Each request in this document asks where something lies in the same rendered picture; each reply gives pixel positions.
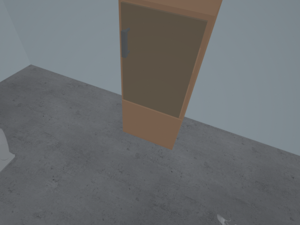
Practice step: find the cupboard door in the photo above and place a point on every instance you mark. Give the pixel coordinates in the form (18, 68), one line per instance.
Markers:
(163, 50)

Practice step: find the robot right hand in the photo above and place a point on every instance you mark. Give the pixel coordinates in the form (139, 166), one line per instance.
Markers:
(224, 220)

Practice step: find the robot left hand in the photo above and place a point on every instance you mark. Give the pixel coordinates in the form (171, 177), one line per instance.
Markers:
(5, 156)

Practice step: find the handle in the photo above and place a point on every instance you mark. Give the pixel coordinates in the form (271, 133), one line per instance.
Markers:
(124, 43)

